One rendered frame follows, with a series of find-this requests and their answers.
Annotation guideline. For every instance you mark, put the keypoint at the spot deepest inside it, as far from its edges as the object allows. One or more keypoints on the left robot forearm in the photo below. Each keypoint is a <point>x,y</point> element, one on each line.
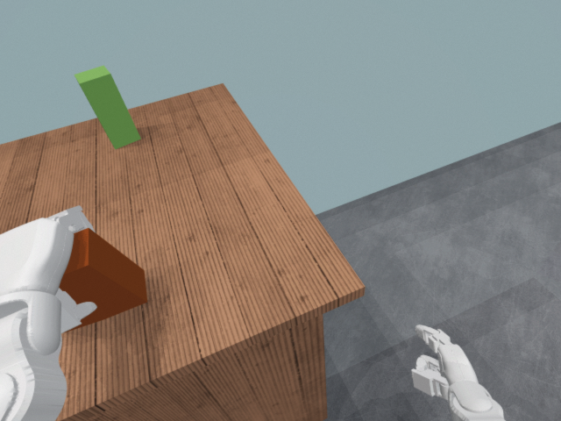
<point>32,384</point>

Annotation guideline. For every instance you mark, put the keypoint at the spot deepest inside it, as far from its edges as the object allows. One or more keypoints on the robot left hand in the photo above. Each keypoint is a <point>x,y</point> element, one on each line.
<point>34,256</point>

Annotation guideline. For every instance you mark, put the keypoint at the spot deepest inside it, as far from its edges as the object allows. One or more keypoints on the right robot forearm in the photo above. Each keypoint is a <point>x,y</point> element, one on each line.
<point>469,401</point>

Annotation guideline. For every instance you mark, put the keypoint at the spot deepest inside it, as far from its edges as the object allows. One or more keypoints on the table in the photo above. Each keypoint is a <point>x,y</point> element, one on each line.
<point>239,270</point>

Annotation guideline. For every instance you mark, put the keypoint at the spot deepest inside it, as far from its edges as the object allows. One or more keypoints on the robot right hand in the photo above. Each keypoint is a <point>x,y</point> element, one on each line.
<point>434,377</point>

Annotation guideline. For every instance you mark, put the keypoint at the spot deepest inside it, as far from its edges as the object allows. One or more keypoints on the sponge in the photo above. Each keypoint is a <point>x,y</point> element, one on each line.
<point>97,272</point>

